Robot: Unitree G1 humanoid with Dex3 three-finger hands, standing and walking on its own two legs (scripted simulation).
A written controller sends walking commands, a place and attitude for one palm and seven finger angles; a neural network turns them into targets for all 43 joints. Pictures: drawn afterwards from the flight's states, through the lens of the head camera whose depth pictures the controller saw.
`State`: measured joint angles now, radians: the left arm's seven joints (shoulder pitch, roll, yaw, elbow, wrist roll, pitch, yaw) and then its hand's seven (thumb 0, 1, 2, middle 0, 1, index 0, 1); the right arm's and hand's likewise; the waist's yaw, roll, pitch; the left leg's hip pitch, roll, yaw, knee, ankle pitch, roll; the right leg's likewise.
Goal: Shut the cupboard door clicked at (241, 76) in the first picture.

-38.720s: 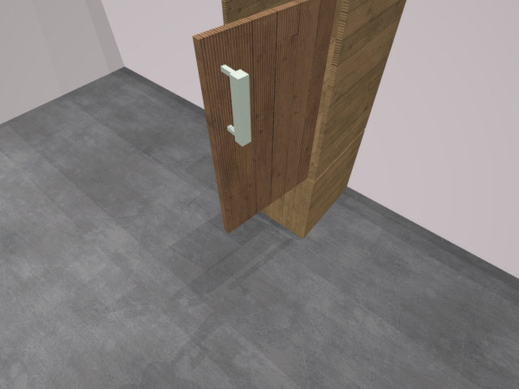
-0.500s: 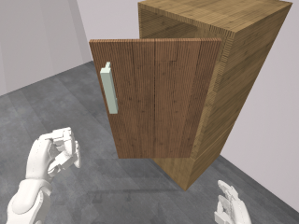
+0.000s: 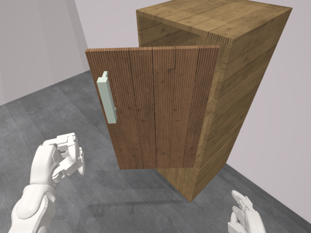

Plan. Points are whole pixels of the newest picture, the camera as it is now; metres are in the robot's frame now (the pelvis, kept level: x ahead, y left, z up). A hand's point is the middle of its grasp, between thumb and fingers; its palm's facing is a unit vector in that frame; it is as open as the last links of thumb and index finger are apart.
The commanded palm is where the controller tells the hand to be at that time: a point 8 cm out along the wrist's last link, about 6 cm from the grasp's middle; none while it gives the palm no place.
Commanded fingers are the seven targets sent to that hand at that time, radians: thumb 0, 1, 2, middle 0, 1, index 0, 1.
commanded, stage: bring the fist close to the handle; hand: left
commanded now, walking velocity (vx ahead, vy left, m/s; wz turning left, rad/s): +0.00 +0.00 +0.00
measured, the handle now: (109, 97) +0.45 +0.19 +0.13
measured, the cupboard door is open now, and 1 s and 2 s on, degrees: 48 48 45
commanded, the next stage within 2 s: push the door shut along its arc in 1.44 s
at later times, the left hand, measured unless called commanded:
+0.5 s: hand (97, 139) +0.29 +0.17 +0.13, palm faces +0.10 -0.99 -0.03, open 3.1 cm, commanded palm +0.26 +0.22 +0.13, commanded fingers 0.00 0.90 0.90 -1.30 -1.50 -1.30 -1.50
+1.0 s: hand (107, 122) +0.35 +0.16 +0.13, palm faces +0.11 -0.99 -0.01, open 3.1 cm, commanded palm +0.32 +0.21 +0.13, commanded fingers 0.00 0.90 0.90 -1.30 -1.50 -1.30 -1.50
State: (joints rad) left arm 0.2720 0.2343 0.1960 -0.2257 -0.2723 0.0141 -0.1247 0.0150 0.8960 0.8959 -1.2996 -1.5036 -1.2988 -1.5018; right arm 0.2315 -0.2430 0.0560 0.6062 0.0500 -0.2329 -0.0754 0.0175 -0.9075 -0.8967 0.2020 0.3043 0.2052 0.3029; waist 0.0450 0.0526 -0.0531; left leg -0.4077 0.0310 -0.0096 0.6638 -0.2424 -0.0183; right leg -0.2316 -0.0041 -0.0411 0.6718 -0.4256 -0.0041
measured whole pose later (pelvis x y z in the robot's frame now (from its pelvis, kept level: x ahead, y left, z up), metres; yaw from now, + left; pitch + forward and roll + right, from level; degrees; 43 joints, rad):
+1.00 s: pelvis +0.01 +0.00 +0.00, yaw -1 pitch +1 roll +0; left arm -0.18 0.19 0.15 0.17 -0.19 0.04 -0.01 0.02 0.90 0.90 -1.30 -1.50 -1.30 -1.50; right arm 0.21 -0.24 0.04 0.65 0.04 -0.12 -0.06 0.02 -0.91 -0.90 0.20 0.30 0.21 0.30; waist 0.01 0.04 -0.04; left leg -0.41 0.03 0.01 0.63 -0.24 -0.02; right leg -0.24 -0.01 -0.02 0.65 -0.42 0.00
